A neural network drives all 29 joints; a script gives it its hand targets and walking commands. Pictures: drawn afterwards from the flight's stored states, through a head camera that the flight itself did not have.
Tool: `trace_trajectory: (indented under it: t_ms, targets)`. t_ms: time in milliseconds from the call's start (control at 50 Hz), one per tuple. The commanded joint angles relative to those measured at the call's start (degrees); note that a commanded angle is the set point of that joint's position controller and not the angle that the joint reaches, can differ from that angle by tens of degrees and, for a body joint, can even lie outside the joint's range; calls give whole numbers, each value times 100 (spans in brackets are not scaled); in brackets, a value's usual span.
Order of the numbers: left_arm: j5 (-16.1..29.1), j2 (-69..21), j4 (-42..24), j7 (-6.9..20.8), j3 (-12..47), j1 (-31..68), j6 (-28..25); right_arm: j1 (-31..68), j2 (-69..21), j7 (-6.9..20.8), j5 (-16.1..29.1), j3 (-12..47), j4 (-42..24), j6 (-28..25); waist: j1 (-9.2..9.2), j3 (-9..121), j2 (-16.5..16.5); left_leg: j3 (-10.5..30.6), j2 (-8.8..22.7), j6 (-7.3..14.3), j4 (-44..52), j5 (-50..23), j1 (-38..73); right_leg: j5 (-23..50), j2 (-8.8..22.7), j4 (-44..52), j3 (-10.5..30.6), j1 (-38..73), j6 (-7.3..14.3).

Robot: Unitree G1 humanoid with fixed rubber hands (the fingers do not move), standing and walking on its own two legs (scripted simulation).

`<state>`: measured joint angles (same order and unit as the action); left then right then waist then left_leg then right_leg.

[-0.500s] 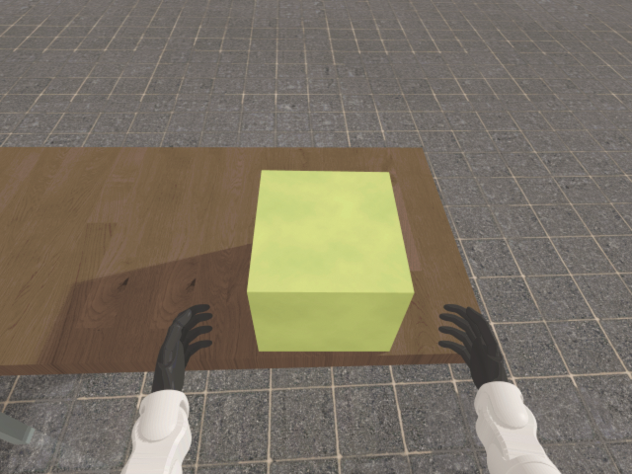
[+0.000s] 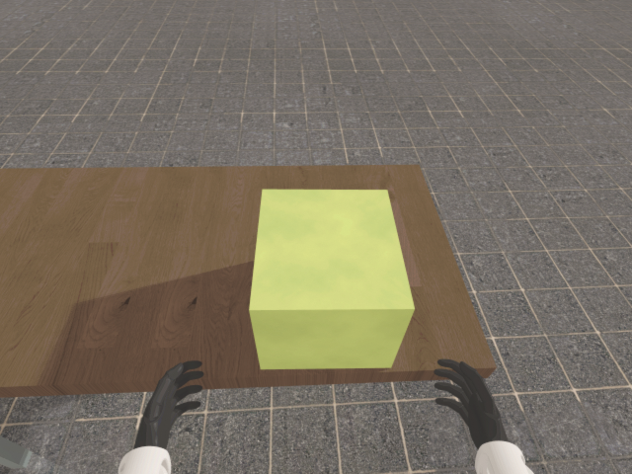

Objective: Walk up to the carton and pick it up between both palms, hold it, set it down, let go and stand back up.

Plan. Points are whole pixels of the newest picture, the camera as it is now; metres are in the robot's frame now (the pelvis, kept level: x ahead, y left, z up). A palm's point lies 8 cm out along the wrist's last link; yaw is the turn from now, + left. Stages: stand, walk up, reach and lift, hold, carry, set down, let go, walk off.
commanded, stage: set down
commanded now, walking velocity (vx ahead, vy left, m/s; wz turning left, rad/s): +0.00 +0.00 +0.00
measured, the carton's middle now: (325, 277) +0.46 -0.01 -0.05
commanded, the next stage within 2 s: let go in 0.68 s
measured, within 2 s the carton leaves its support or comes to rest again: neither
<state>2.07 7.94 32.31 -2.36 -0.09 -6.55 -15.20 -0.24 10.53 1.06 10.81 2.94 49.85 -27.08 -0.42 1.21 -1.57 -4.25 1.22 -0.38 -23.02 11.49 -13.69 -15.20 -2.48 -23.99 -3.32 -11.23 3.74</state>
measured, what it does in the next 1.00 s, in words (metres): stands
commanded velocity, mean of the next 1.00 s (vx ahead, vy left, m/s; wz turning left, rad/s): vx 0.00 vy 0.00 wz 0.00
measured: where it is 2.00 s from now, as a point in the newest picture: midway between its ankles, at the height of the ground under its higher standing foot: outside the picture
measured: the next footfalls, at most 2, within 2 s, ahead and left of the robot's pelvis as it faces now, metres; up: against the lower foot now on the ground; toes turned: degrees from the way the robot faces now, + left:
none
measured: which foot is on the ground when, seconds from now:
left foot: down 0.00-1.00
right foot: down 0.00-1.00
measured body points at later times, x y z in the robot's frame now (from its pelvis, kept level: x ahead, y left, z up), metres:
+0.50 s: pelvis +0.00 +0.01 +0.00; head +0.01 +0.02 +0.45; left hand +0.18 +0.23 -0.07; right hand +0.18 -0.21 -0.07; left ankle +0.00 +0.12 -0.74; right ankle -0.03 -0.07 -0.74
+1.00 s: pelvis +0.00 +0.02 +0.00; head +0.00 +0.03 +0.45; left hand +0.17 +0.24 -0.09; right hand +0.16 -0.21 -0.08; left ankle +0.00 +0.12 -0.74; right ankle -0.03 -0.07 -0.74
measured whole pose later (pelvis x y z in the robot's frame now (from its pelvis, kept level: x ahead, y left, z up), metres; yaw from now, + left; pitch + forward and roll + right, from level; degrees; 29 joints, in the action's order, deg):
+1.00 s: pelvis +0.00 +0.02 +0.00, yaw -2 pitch -3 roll +0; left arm 0.2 11.6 30.7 -1.4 -0.2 -11.2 5.0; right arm -10.5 10.4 2.4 0.8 -2.1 42.3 -12.1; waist -0.9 -2.9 -1.3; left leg -6.2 1.3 0.8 -21.5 12.0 -6.1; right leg -13.3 -2.6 -19.6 -1.3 -3.0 2.5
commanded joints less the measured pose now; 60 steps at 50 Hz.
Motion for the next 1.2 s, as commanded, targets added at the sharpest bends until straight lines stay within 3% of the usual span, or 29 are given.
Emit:
trace_trajectory:
  t_ms: [0, 20, 80, 200, 220, 300, 320, 340, 360, 420, 440, 480, 540, 620, 700, 720, 760, 780, 820, 880, 920, 940, 960, 980, 1000, 1020, 1080, 1160, 1180]
  targets:
    - [-59, 505, -980, 56, -151, 249, 344, 347, 576, -20, -284, -247, -813, 145, -19, 770, 11, 336, -42, -3, 56, -1535, 1446, 1970, 308, 587, 547, -131, -418]
    - [-82, 554, -1176, 17, -153, 389, 356, 347, 608, -13, -406, -402, -1062, 158, 45, 863, 72, 216, -50, -7, 79, -1469, 1508, 1840, 285, 691, 524, -204, -384]
    - [78, 695, -1411, -6, -97, 533, 474, 346, 548, -11, -415, -425, -1442, 365, -51, 673, -80, 209, -24, 20, 144, -1295, 1302, 1567, 332, 694, 584, -179, -351]
    - [-118, 732, -826, 146, -174, 71, 991, -115, 500, -8, -576, -388, -1205, 828, -53, 203, -74, 174, -45, 60, 322, -1242, 1376, 1880, 390, 830, 614, -32, -474]
    - [-83, 796, -1008, 156, -175, 12, 1061, -97, 517, -1, -563, -431, -1347, 857, -85, 223, 79, 154, -10, 37, 350, -1224, 1468, 1708, 379, 856, 594, -27, -459]
    - [-83, 757, -1177, 141, -130, 43, 1260, -273, 602, 33, -666, -511, -1487, 941, -127, 290, 100, 160, 50, -21, 366, -1490, 1653, 1460, 215, 920, 413, -58, -320]
    - [-59, 761, -1060, 139, -42, 12, 1317, -324, 533, 47, -732, -576, -1384, 994, 3, 176, 185, 158, 100, -24, 355, -1344, 1669, 1234, 273, 980, 462, -179, -291]
    - [-73, 747, -1288, 88, -28, 184, 1293, -208, 584, 96, -708, -558, -1607, 998, -123, 370, 177, 148, 77, -20, 360, -1253, 1526, 1147, 230, 917, 418, 5, -237]
    - [-36, 844, -1580, 53, -15, 125, 1253, -389, 536, 129, -748, -613, -1577, 981, 6, 493, 75, 201, 112, -23, 355, -1293, 1570, 1222, 271, 880, 464, -58, -264]
    - [-66, 864, -1198, 6, -28, 120, 1361, -346, 619, 148, -817, -596, -1549, 1072, -146, 274, 160, 99, 51, -19, 356, -1143, 1257, 1066, 208, 864, 386, 36, -230]
    - [-120, 865, -1108, -10, -42, 100, 1393, -284, 549, 156, -787, -566, -1494, 1119, -156, 104, 268, 54, 35, 35, 347, -1098, 1223, 1138, 323, 883, 474, 7, -252]
    - [-114, 909, -1070, 7, -84, -96, 1470, -311, 581, 158, -820, -550, -1541, 1121, -114, 202, 24, 83, 28, 22, 330, -1116, 1399, 1230, 266, 849, 392, 11, -280]
    - [-228, 876, -869, 5, -86, -151, 1618, -621, 675, 150, -865, -674, -1177, 1211, -48, 117, 257, 72, 60, -20, 300, -1154, 1517, 1223, 247, 895, 415, 34, -252]
    - [-93, 949, -1095, 35, -101, 146, 1593, -424, 656, 130, -872, -669, -1566, 1150, -145, 251, 105, -49, 5, 2, 232, -1226, 1512, 1315, 226, 887, 409, 22, -308]
    - [-252, 921, -935, 39, -113, -77, 1687, -662, 728, 156, -891, -695, -1288, 1237, 55, 170, 246, 90, 61, -73, 232, -1625, 1560, 1513, 208, 857, 434, 39, -231]
    - [-133, 951, -1128, 58, -140, -112, 1663, -652, 685, 160, -900, -692, -1426, 1232, -120, 199, 117, 64, 63, -69, 144, -1552, 1586, 1533, 242, 845, 435, 103, -273]
    - [-189, 855, -936, 57, -121, -28, 1679, -667, 625, 135, -993, -710, -1226, 1221, 37, 178, 247, 66, 51, -86, 190, -1429, 1517, 1559, 257, 791, 456, 51, -342]
    - [-210, 892, -900, 61, -144, -95, 1705, -642, 636, 116, -948, -666, -1250, 1257, -112, 57, 230, 64, 63, -57, 232, -1413, 1540, 1489, 271, 859, 477, 125, -346]
    - [-258, 971, -930, 64, -158, -5, 1796, -653, 637, 134, -950, -608, -1330, 1326, -26, -34, 45, 60, 36, -30, 172, -1410, 1706, 1387, 246, 905, 434, -99, -326]
    - [-214, 844, -821, 71, -176, -237, 1838, -725, 648, 146, -982, -762, -1336, 1284, -149, 149, 125, 12, 32, -35, 172, -1464, 1672, 1334, 182, 847, 355, 50, -300]
    - [-142, 848, -857, 91, -139, -131, 1905, -748, 709, 107, -992, -724, -1332, 1374, 21, 45, -108, -7, 28, -28, 138, -1301, 1757, 1324, 184, 915, 385, -97, -328]
    - [-189, 810, -757, 90, -113, -5, 1922, -657, 740, 87, -993, -687, -1366, 1372, 12, -66, 52, -3, 53, -36, 209, -1284, 1641, 1245, 228, 908, 376, -90, -297]
    - [-158, 860, -835, 85, -107, 134, 1927, -650, 664, 105, -963, -646, -1390, 1372, -93, 20, -13, 13, 57, 9, 214, -1241, 1590, 1240, 235, 904, 417, -86, -314]
    - [-205, 911, -928, 88, -143, -6, 1930, -799, 665, 88, -1026, -734, -1279, 1407, 76, -50, 144, 45, 64, -27, 192, -1172, 1644, 1151, 206, 940, 425, -158, -341]
    - [-204, 968, -1017, 43, -164, -1, 1924, -691, 659, 92, -1047, -719, -1413, 1401, -106, 6, 255, -32, 76, -42, 216, -1303, 1573, 1120, 188, 907, 365, 34, -289]
    - [-274, 1025, -927, 32, -181, 10, 1935, -756, 696, 115, -1053, -699, -1395, 1407, 18, 7, 265, 7, 73, -51, 190, -1246, 1645, 1145, 200, 889, 432, 19, -245]
    - [-182, 904, -817, 33, -176, -78, 1984, -805, 658, 131, -1006, -713, -1358, 1406, -79, -124, 121, 29, 62, -50, 160, -1335, 1672, 1122, 239, 915, 410, -167, -290]
    - [-203, 840, -972, 8, -109, 77, 1978, -780, 684, 153, -1037, -644, -1344, 1450, 36, -11, 160, -10, 62, -33, 163, -1233, 1667, 1167, 185, 871, 340, -80, -262]
    - [-255, 807, -906, 15, -77, -59, 1963, -775, 713, 131, -1081, -751, -1402, 1417, -25, -24, 272, -53, 37, -64, 103, -1354, 1667, 1266, 167, 874, 407, -90, -278]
